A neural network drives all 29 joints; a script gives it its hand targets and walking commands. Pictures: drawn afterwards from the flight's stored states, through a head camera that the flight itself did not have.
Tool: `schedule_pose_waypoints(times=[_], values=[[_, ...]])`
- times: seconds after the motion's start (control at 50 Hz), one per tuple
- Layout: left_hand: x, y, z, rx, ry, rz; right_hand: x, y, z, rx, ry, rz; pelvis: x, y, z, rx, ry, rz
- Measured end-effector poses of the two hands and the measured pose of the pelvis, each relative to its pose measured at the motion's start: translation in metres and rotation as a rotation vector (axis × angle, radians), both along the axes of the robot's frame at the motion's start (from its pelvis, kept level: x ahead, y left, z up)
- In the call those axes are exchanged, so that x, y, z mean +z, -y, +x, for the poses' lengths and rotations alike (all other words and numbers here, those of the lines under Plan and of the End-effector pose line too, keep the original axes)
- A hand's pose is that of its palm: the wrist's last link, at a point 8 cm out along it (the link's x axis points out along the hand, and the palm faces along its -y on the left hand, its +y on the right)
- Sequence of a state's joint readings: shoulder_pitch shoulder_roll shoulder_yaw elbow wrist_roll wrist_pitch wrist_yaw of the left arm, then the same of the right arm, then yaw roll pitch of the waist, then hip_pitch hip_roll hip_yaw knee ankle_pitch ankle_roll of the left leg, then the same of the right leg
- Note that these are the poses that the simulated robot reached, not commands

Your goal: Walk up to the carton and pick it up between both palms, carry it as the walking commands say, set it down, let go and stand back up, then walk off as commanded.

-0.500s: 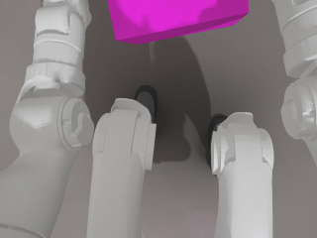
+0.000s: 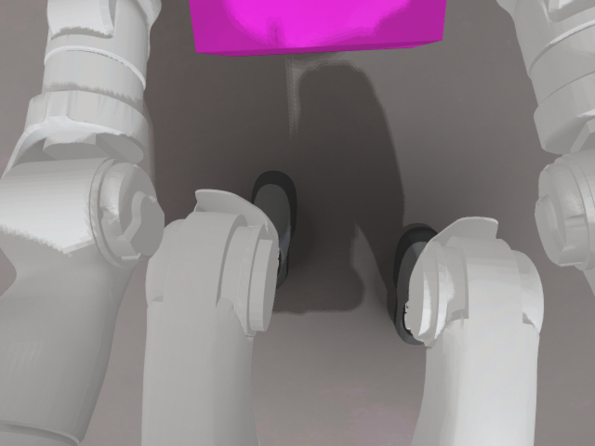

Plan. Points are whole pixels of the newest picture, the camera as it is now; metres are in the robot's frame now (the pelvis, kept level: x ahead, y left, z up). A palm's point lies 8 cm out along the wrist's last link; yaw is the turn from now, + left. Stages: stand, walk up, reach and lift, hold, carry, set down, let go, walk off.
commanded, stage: set down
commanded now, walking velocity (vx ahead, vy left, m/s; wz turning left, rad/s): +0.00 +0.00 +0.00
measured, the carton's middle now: out of the picture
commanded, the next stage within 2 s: none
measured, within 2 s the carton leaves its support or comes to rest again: neither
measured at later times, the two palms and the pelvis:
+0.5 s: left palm out of the picture +0.51 +0.26 -0.20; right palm out of the picture +0.57 -0.07 -0.22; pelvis -0.01 +0.01 -0.01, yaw +1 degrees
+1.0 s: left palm out of the picture +0.51 +0.27 -0.21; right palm out of the picture +0.57 -0.07 -0.23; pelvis +0.00 +0.01 -0.02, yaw +0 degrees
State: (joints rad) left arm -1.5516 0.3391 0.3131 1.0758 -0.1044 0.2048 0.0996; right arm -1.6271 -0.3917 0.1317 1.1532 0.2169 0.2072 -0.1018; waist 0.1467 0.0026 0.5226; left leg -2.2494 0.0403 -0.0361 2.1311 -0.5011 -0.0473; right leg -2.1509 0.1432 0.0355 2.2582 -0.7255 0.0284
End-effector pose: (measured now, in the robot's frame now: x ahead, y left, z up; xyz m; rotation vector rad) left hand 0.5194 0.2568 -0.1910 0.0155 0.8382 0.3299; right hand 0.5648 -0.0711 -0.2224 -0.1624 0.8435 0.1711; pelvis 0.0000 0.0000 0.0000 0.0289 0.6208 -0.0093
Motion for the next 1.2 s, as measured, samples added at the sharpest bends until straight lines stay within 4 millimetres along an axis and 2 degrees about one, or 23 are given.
schedule_pose_waypoints(times=[0.26, 0.52, 1.2], values=[[-0.003, -0.011, -0.019, 0.016, -0.023, -0.023, 0.004, -0.011, -0.006, 0.030, -0.022, -0.020, -0.006, -0.004, -0.008, 0.002, 0.026, 0.003], [-0.011, -0.006, -0.008, 0.019, -0.019, -0.028, -0.001, -0.005, 0.001, 0.038, -0.005, 0.018, -0.009, -0.007, -0.004, 0.007, 0.014, 0.004], [-0.015, -0.010, -0.010, -0.002, -0.012, -0.050, -0.006, -0.003, 0.001, 0.055, 0.021, 0.066, -0.022, -0.004, -0.003, -0.003, 0.036, 0.018]])
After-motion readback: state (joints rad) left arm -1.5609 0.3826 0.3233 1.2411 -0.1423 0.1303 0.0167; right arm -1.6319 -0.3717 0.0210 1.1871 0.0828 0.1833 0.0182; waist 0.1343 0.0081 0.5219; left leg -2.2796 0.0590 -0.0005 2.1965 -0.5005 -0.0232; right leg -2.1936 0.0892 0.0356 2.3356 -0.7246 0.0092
